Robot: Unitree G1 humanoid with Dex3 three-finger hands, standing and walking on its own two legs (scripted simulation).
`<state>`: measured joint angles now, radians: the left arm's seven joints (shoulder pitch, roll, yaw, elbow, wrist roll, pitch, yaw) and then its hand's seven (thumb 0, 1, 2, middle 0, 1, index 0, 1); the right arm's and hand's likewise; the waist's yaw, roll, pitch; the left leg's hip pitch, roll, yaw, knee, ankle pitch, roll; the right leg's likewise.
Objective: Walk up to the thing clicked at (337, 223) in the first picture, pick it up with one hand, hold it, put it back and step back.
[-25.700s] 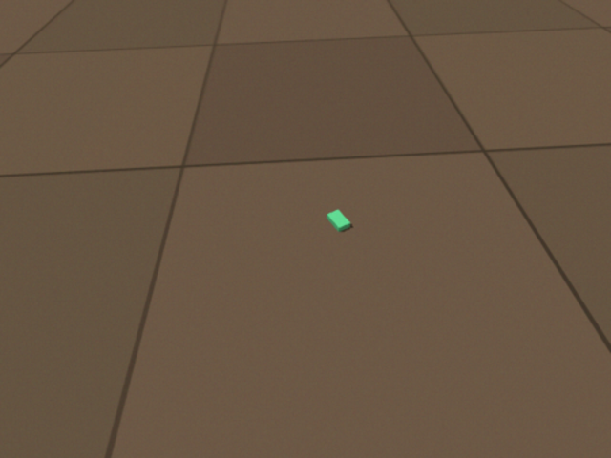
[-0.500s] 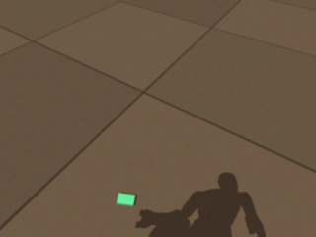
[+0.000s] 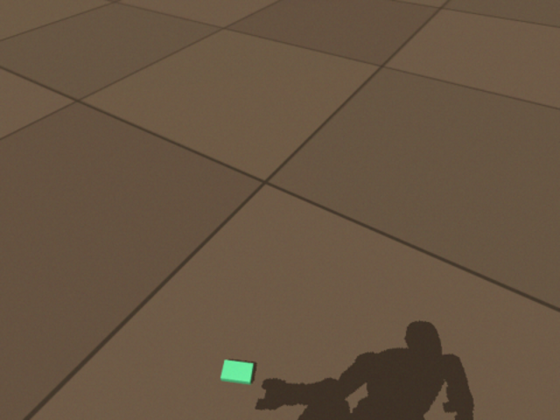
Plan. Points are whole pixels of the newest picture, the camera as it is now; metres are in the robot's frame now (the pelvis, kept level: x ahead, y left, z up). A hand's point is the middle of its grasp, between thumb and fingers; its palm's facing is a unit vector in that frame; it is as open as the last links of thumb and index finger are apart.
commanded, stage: stand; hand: left
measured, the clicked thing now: (237, 372) +0.47 +0.19 -0.77
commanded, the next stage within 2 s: rise first in 1.84 s
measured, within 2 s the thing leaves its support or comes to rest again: neither
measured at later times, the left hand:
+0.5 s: hand out of the picture +0.08 +0.26 -0.15, palm faces -0.01 -0.94 -0.35, open 7.4 cm
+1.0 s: hand out of the picture +0.09 +0.25 -0.15, palm faces -0.02 -0.94 -0.35, open 7.4 cm
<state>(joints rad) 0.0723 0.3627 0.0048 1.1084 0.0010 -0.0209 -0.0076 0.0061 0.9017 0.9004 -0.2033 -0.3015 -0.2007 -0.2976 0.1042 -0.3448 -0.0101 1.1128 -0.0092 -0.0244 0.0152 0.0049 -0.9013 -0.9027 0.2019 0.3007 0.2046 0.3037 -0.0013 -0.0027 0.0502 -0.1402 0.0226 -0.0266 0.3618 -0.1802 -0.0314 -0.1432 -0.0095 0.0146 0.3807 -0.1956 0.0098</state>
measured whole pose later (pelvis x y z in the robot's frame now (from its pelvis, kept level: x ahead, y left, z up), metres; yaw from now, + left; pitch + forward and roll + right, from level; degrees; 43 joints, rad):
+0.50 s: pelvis +0.01 +0.00 +0.00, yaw +0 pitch -2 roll +0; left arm 0.10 0.35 0.01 1.15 0.01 -0.01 0.00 0.01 0.90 0.90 -0.20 -0.30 -0.20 -0.30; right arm 0.07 -0.34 -0.01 1.15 -0.01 -0.01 0.01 0.01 -0.90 -0.90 0.20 0.30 0.20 0.30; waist 0.00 0.00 0.05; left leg -0.13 0.02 -0.03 0.33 -0.17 -0.03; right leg -0.13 -0.01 0.01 0.33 -0.18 0.01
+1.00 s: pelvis +0.02 +0.00 +0.00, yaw +0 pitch -1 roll +0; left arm 0.09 0.35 0.00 1.14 0.01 -0.01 0.00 0.01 0.90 0.90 -0.20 -0.30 -0.20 -0.30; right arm 0.08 -0.35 0.00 1.15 -0.01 -0.01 0.01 0.01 -0.90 -0.90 0.20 0.30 0.20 0.30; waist 0.00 0.00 0.04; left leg -0.12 0.02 -0.03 0.31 -0.18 -0.03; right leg -0.12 -0.01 0.01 0.33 -0.19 0.01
